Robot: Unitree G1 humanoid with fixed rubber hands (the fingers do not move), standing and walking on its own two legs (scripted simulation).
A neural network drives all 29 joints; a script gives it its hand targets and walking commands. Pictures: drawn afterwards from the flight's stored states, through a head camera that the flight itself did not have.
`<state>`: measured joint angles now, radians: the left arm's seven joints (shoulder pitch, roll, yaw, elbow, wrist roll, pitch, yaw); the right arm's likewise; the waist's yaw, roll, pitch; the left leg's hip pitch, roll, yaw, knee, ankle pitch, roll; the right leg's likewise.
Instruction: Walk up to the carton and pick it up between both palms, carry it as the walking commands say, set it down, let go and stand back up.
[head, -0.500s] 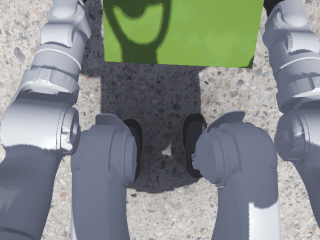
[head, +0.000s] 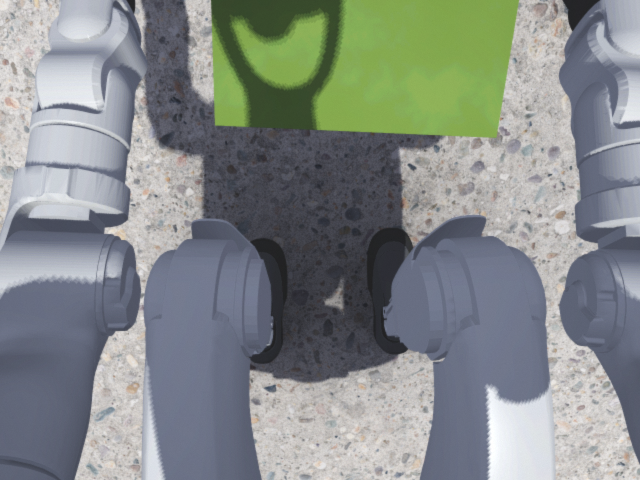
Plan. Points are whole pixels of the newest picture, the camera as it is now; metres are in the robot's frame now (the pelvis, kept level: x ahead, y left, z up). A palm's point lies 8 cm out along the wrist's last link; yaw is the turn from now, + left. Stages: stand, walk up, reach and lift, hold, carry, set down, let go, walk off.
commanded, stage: set down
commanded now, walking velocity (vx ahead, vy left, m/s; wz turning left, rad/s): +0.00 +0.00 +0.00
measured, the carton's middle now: (353, 27) +0.52 -0.03 -0.25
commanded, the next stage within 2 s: let go in 1.20 s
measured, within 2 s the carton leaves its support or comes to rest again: neither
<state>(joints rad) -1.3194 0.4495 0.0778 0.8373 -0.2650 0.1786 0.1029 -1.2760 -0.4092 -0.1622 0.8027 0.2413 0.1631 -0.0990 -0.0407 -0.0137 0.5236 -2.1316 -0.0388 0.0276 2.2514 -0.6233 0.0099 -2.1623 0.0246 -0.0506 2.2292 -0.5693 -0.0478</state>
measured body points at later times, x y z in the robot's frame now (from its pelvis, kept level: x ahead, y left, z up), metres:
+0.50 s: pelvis -0.01 +0.00 +0.12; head +0.36 -0.01 +0.36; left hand +0.56 +0.19 -0.02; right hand +0.53 -0.24 -0.02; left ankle +0.11 +0.11 -0.33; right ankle +0.12 -0.10 -0.33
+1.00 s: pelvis +0.00 +0.00 +0.26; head +0.36 -0.01 +0.52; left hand +0.56 +0.20 +0.13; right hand +0.53 -0.25 +0.14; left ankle +0.11 +0.11 -0.33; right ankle +0.12 -0.10 -0.33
